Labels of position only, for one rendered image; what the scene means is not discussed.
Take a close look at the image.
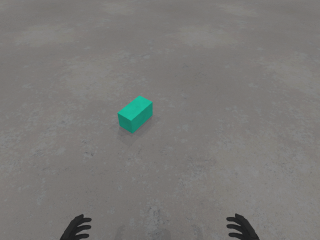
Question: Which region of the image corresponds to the carton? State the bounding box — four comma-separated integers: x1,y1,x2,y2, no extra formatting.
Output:
117,95,153,134

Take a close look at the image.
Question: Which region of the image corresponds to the robot left hand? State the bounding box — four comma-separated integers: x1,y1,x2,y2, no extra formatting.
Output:
60,214,92,240

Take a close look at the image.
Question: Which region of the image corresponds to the robot right hand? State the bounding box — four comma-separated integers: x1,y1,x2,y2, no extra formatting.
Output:
226,213,260,240

